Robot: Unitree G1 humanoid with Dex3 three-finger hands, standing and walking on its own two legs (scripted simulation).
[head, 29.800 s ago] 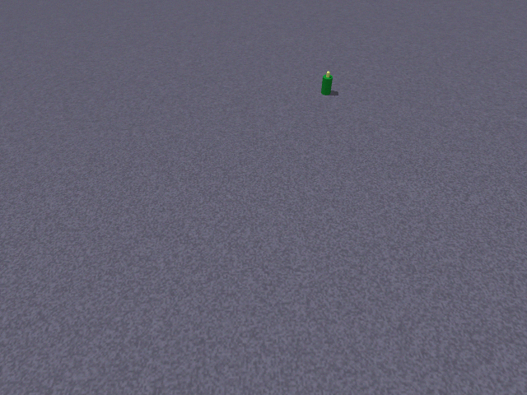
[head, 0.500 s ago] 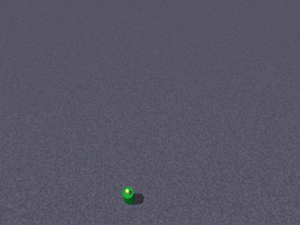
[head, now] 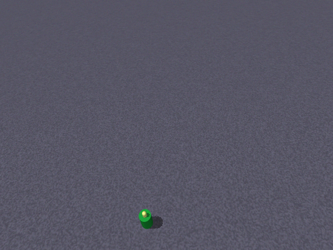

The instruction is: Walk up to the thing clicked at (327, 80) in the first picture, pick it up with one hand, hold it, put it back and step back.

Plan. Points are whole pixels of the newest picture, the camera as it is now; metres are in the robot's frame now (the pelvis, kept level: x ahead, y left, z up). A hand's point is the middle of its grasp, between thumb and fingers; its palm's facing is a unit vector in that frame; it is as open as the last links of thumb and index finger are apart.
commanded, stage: stand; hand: left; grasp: from the side
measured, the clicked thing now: (145, 217) +0.43 +0.18 -0.70
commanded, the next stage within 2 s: step back in 1.24 s
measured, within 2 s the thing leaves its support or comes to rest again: neither
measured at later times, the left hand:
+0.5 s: hand out of the picture +0.09 +0.23 -0.15, palm faces -0.03 -0.94 -0.34, open 7.4 cm
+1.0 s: hand out of the picture +0.10 +0.23 -0.15, palm faces -0.03 -0.94 -0.35, open 7.4 cm
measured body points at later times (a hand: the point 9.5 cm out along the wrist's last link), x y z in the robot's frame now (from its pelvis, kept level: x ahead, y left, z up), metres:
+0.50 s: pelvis +0.01 -0.01 +0.00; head +0.02 -0.02 +0.45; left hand +0.09 +0.28 -0.13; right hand +0.07 -0.30 -0.14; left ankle +0.02 +0.13 -0.74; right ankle +0.02 -0.14 -0.74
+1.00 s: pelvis +0.02 -0.02 +0.00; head +0.03 -0.03 +0.45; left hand +0.10 +0.28 -0.13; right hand +0.09 -0.31 -0.14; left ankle +0.02 +0.13 -0.74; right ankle +0.02 -0.14 -0.74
